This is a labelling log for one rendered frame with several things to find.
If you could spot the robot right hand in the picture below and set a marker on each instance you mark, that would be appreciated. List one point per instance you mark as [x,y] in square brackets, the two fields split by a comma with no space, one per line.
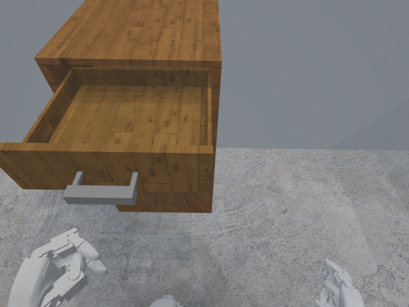
[347,296]

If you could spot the robot left hand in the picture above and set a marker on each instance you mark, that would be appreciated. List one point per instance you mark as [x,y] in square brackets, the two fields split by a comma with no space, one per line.
[38,274]

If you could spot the handle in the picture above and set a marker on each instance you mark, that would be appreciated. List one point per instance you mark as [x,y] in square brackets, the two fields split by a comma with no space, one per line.
[100,194]

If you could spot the cabinet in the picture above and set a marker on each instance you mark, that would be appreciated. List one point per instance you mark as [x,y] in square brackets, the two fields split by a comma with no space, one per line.
[181,34]

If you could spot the drawer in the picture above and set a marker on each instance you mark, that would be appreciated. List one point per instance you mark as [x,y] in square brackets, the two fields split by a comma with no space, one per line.
[111,122]

